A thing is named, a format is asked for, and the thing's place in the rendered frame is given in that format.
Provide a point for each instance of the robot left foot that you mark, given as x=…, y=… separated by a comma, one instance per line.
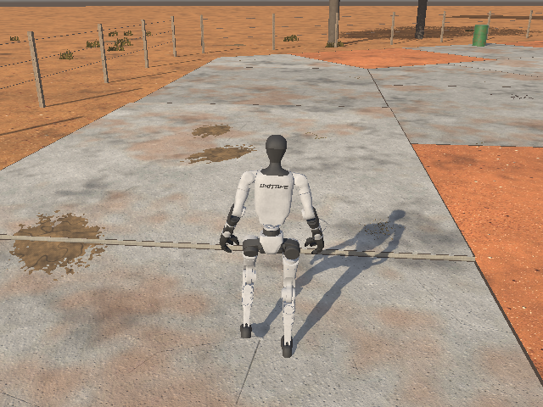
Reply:
x=245, y=331

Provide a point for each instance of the robot right upper arm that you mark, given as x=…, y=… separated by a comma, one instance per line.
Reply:
x=300, y=181

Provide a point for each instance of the robot left forearm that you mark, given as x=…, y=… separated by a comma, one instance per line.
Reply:
x=230, y=224

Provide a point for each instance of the right robot hand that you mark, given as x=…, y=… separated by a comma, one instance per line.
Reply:
x=313, y=242

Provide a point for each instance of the humanoid robot head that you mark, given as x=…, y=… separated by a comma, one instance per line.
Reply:
x=276, y=146

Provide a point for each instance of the left robot hand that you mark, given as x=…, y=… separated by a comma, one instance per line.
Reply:
x=230, y=240

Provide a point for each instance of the robot right forearm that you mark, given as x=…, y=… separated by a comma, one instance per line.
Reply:
x=315, y=226

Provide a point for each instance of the robot left upper arm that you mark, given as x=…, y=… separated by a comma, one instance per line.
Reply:
x=247, y=178

